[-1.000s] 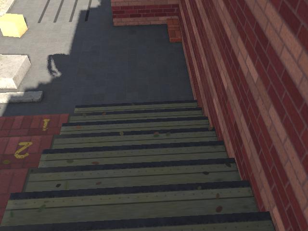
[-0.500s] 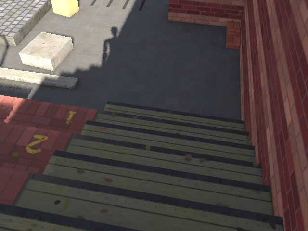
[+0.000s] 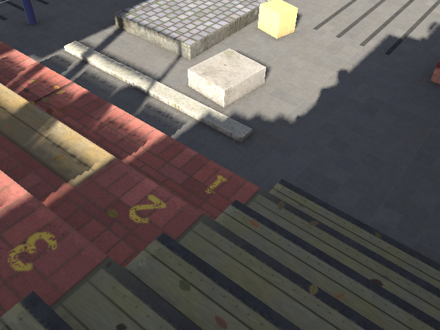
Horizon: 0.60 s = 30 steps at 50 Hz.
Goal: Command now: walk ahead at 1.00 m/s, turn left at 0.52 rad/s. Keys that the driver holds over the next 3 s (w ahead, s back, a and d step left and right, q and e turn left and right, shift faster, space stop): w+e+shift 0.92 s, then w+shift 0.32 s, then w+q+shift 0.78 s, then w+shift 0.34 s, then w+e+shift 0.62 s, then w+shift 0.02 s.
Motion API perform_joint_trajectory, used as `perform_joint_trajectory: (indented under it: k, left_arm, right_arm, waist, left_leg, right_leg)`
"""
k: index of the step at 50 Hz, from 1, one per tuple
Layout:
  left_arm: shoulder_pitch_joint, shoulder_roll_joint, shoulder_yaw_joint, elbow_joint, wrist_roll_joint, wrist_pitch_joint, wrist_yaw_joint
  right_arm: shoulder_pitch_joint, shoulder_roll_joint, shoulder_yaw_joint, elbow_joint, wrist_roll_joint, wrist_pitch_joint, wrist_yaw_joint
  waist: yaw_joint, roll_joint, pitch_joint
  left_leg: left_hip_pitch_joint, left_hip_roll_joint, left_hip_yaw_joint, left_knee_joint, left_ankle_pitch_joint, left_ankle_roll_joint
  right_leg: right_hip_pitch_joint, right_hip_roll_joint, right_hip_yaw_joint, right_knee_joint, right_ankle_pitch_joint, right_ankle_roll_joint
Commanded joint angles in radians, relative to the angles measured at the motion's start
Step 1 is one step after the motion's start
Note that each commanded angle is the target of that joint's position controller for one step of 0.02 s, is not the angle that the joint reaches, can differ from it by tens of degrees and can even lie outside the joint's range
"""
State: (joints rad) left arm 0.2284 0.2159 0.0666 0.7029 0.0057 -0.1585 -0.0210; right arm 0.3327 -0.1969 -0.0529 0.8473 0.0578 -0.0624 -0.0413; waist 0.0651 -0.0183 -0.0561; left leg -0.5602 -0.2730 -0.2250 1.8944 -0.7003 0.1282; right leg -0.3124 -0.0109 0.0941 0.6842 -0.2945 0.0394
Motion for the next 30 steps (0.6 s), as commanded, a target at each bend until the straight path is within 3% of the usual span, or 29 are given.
perform_joint_trajectory:
  k: [1, 2, 3, 4, 5, 6, 7, 8, 9, 10, 11, 12, 13, 14, 15, 16, 17, 18, 19, 20, 22, 23, 24, 25, 26, 27, 28, 29, 30]
  left_arm:
    - [0.408, -0.056, -0.024, 0.172, -0.021, 0.033, -0.038]
    - [0.405, -0.014, -0.026, 0.213, -0.028, 0.034, -0.030]
    - [0.270, 0.083, -0.012, 0.196, 0.015, 0.004, -0.008]
    - [0.105, 0.008, -0.038, 0.146, 0.024, -0.005, 0.033]
    - [0.064, 0.069, -0.030, 0.142, 0.022, 0.008, 0.054]
    - [0.075, 0.176, 0.005, 0.141, 0.002, 0.018, 0.057]
    - [0.093, 0.239, 0.023, 0.156, -0.020, 0.020, 0.050]
    - [0.107, 0.206, 0.010, 0.154, -0.023, 0.022, 0.044]
    - [0.180, 0.092, -0.010, 0.168, -0.057, 0.023, 0.053]
    - [0.157, 0.067, -0.024, 0.149, -0.066, 0.030, 0.046]
    - [0.212, 0.021, -0.032, 0.171, -0.056, 0.045, 0.032]
    - [0.318, -0.070, -0.051, 0.156, -0.066, 0.059, 0.008]
    - [0.345, -0.114, -0.080, 0.113, -0.056, 0.066, 0.001]
    - [0.229, -0.054, -0.059, 0.100, -0.051, 0.071, 0.014]
    - [0.168, -0.024, -0.040, 0.109, -0.045, 0.084, 0.024]
    - [0.167, -0.003, -0.018, 0.135, -0.043, 0.088, 0.036]
    - [0.177, -0.011, -0.006, 0.132, -0.037, 0.095, 0.041]
    - [0.143, -0.012, -0.002, 0.111, -0.029, 0.096, 0.041]
    - [0.174, 0.001, 0.013, 0.098, -0.024, 0.100, 0.033]
    - [0.196, -0.011, 0.020, 0.087, -0.025, 0.102, 0.018]
    - [0.242, -0.019, 0.023, 0.083, -0.058, 0.117, -0.015]
    - [0.395, 0.011, 0.038, 0.128, -0.046, 0.119, -0.018]
    - [0.504, 0.034, 0.043, 0.160, -0.028, 0.137, -0.011]
    - [0.650, 0.072, 0.060, 0.190, -0.003, 0.148, -0.001]
    - [0.838, 0.065, 0.063, 0.244, 0.021, 0.148, 0.006]
    - [0.831, -0.010, 0.014, 0.256, 0.022, 0.133, 0.004]
    - [0.752, -0.029, -0.037, 0.248, 0.021, 0.101, -0.006]
    - [0.506, 0.036, -0.040, 0.139, -0.014, 0.076, 0.005]
    - [0.295, 0.234, 0.036, 0.055, -0.012, 0.090, 0.014]
  right_arm:
    - [-0.086, 0.111, 0.045, -0.164, 0.000, -0.040, 0.013]
    - [-0.162, 0.154, 0.060, -0.213, -0.031, -0.040, 0.023]
    - [-0.209, 0.164, 0.079, -0.269, 0.013, -0.037, 0.041]
    - [-0.300, 0.015, 0.057, -0.276, 0.023, -0.024, 0.047]
    - [-0.281, -0.040, 0.037, -0.273, -0.025, -0.020, 0.049]
    - [-0.242, -0.013, 0.038, -0.240, -0.056, -0.019, 0.056]
    - [-0.168, -0.027, 0.029, -0.205, -0.056, -0.024, 0.073]
    - [-0.172, -0.027, 0.029, -0.205, -0.053, -0.030, 0.083]
    - [-0.245, -0.044, 0.027, -0.226, -0.051, -0.039, 0.079]
    - [-0.212, -0.051, 0.021, -0.228, -0.058, -0.046, 0.075]
    - [-0.134, -0.085, -0.001, -0.181, -0.048, -0.063, 0.077]
    - [0.047, -0.157, -0.030, -0.158, -0.065, -0.076, 0.069]
    - [0.129, -0.227, -0.063, -0.112, -0.035, -0.077, 0.073]
    - [0.109, -0.144, -0.045, -0.105, -0.019, -0.075, 0.081]
    - [0.131, -0.121, -0.044, -0.058, -0.028, -0.068, 0.086]
    - [0.110, -0.086, -0.037, -0.029, -0.032, -0.064, 0.082]
    - [0.008, -0.049, -0.025, -0.031, -0.044, -0.058, 0.070]
    - [-0.091, -0.006, -0.014, -0.039, -0.048, -0.066, 0.051]
    - [-0.165, 0.020, -0.006, -0.042, -0.053, -0.069, 0.040]
    - [-0.227, 0.014, -0.003, -0.030, -0.041, -0.065, 0.025]
    - [-0.335, -0.094, -0.029, -0.021, -0.042, -0.072, 0.007]
    - [-0.416, -0.141, -0.044, -0.040, -0.052, -0.089, 0.019]
    - [-0.479, -0.123, -0.042, -0.072, -0.028, -0.097, 0.034]
    - [-0.563, -0.134, -0.050, -0.092, -0.009, -0.101, 0.043]
    - [-0.645, -0.104, -0.045, -0.122, -0.010, -0.101, 0.041]
    - [-0.635, -0.016, -0.023, -0.158, -0.020, -0.095, 0.026]
    - [-0.589, 0.065, 0.008, -0.230, -0.047, -0.101, 0.018]
    - [-0.296, 0.097, 0.033, -0.313, -0.079, -0.123, 0.035]
    - [-0.203, 0.008, 0.025, -0.273, -0.072, -0.124, 0.063]
  waist:
    - [0.004, -0.049, 0.097]
    - [-0.040, 0.011, 0.127]
    - [-0.134, -0.118, 0.223]
    - [-0.169, 0.140, 0.327]
    - [-0.172, 0.192, 0.264]
    - [-0.172, 0.147, 0.164]
    - [-0.175, 0.064, 0.102]
    - [-0.192, 0.060, 0.116]
    - [-0.142, 0.057, 0.135]
    - [-0.184, 0.029, 0.092]
    - [-0.195, 0.016, 0.027]
    - [-0.225, 0.131, -0.111]
    - [-0.210, 0.358, -0.277]
    - [-0.237, 0.252, -0.111]
    - [-0.237, 0.152, 0.006]
    - [-0.189, 0.009, 0.094]
    - [-0.110, 0.018, 0.126]
    - [-0.073, 0.067, 0.166]
    - [-0.013, 0.069, 0.161]
    - [0.035, 0.109, 0.142]
    - [0.118, 0.155, 0.044]
    - [0.184, 0.147, -0.029]
    - [0.240, 0.071, -0.047]
    - [0.351, -0.034, -0.050]
    - [0.484, -0.264, 0.008]
    - [0.424, -0.353, 0.167]
    - [0.239, -0.293, 0.230]
    - [-0.074, -0.467, 0.139]
    - [-0.149, -0.309, 0.061]
  left_leg:
    - [-0.744, 0.171, 0.080, 0.204, 0.116, 0.020]
    - [-0.740, 0.233, 0.091, 0.164, 0.168, 0.030]
    - [-0.769, 0.341, -0.044, -0.137, 0.234, 0.005]
    - [-0.579, 0.413, -0.025, -0.506, 0.419, -0.049]
    - [-0.213, 0.385, 0.064, -0.741, 0.635, -0.079]
    - [0.095, 0.348, 0.129, -0.776, 0.779, -0.111]
    - [0.184, 0.348, 0.142, -0.675, 0.824, -0.126]
    - [0.212, 0.318, 0.213, -0.703, 0.771, -0.115]
    - [0.147, 0.344, 0.144, -0.848, 0.882, -0.090]
    - [0.226, 0.296, 0.196, -1.027, 0.826, -0.075]
    - [0.397, 0.259, 0.224, -1.181, 0.881, -0.063]
    - [0.702, 0.445, -0.086, -1.318, 0.606, 0.019]
    - [0.771, 0.642, -0.527, -1.439, 0.047, 0.096]
    - [0.677, 0.636, -0.552, -1.394, -0.075, 0.099]
    - [0.582, 0.630, -0.493, -1.313, -0.059, 0.087]
    - [0.431, 0.599, -0.350, -1.206, 0.027, 0.061]
    - [0.291, 0.592, -0.241, -1.185, 0.062, 0.032]
    - [0.146, 0.581, -0.158, -1.181, 0.097, -0.019]
    - [-0.009, 0.531, -0.028, -1.179, 0.108, -0.041]
    - [-0.129, 0.500, 0.081, -1.190, 0.140, -0.060]
    - [-0.232, 0.500, 0.189, -1.172, 0.162, -0.056]
    - [-0.267, 0.528, 0.206, -1.052, 0.186, -0.052]
    - [-0.242, 0.502, 0.253, -0.926, 0.373, -0.082]
    - [-0.311, 0.421, 0.330, -0.626, 0.544, -0.119]
    - [-0.503, 0.330, 0.365, -0.181, 0.438, -0.120]
    - [-0.642, 0.238, 0.328, 0.145, 0.102, -0.095]
    - [-0.678, 0.240, 0.267, 0.264, 0.050, -0.042]
    - [-0.788, 0.253, 0.146, -0.135, 0.194, -0.019]
    - [-0.773, 0.297, 0.116, -0.347, 0.301, -0.033]
  right_leg:
    - [0.435, -0.280, 0.323, -0.105, 0.654, -0.270]
    - [0.275, -0.285, 0.489, -0.182, 0.401, -0.307]
    - [0.099, -0.412, 0.835, -0.272, 0.146, -0.366]
    - [-0.194, -0.311, 0.647, -0.307, -0.006, -0.305]
    - [-0.429, -0.157, 0.475, -0.272, -0.138, -0.280]
    - [-0.541, -0.135, 0.402, -0.262, -0.141, -0.284]
    - [-0.494, -0.200, 0.384, -0.211, 0.045, -0.296]
    - [-0.478, -0.179, 0.312, -0.157, 0.154, -0.289]
    - [-0.354, -0.135, 0.312, -0.053, 0.050, -0.251]
    - [-0.240, -0.092, 0.251, 0.025, 0.234, -0.218]
    - [-0.212, -0.008, 0.173, 0.266, 0.247, -0.195]
    - [-0.429, 0.083, 0.093, 0.670, 0.193, -0.126]
    - [-0.543, 0.071, 0.071, 0.818, -0.103, -0.129]
    - [-0.647, 0.022, 0.107, 0.822, -0.096, -0.120]
    - [-0.712, 0.002, 0.118, 0.801, -0.062, -0.122]
    - [-0.681, -0.014, 0.105, 0.702, 0.022, -0.125]
    - [-0.620, -0.030, 0.051, 0.613, 0.069, -0.126]
    - [-0.557, -0.065, 0.054, 0.519, 0.149, -0.135]
    - [-0.384, -0.050, -0.005, 0.362, 0.289, -0.126]
    - [-0.191, -0.041, -0.056, 0.214, 0.445, -0.100]
    - [0.127, -0.036, -0.134, 0.172, 0.564, -0.091]
    - [0.280, -0.021, -0.180, 0.400, 0.687, -0.098]
    - [0.302, -0.012, -0.210, 0.378, 0.584, -0.134]
    - [0.473, -0.009, -0.232, 0.261, 0.498, -0.208]
    - [0.653, -0.036, -0.179, 0.016, 0.452, -0.285]
    - [0.549, -0.057, -0.072, -0.093, 0.274, -0.302]
    - [0.390, -0.020, -0.040, -0.004, 0.472, -0.243]
    - [0.440, -0.018, 0.278, -0.016, 0.729, -0.276]
    - [0.349, -0.204, 0.576, -0.125, 0.273, -0.403]
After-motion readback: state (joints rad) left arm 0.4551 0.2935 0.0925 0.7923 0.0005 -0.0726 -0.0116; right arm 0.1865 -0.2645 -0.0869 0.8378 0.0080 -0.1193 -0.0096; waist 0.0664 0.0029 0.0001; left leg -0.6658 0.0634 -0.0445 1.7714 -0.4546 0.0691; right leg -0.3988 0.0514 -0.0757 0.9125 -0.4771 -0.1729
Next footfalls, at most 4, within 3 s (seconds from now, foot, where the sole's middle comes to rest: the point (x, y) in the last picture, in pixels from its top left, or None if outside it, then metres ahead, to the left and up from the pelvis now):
0.22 left None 0.32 0.12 -0.76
0.54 right None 0.42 -0.15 -0.91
0.82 left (257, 319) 0.76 -0.09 -1.06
1.20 right None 0.78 -0.50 -1.20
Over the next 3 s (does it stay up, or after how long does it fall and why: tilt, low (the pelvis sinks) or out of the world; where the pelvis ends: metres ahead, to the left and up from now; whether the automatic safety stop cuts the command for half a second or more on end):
stays up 2.14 -0.97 -1.02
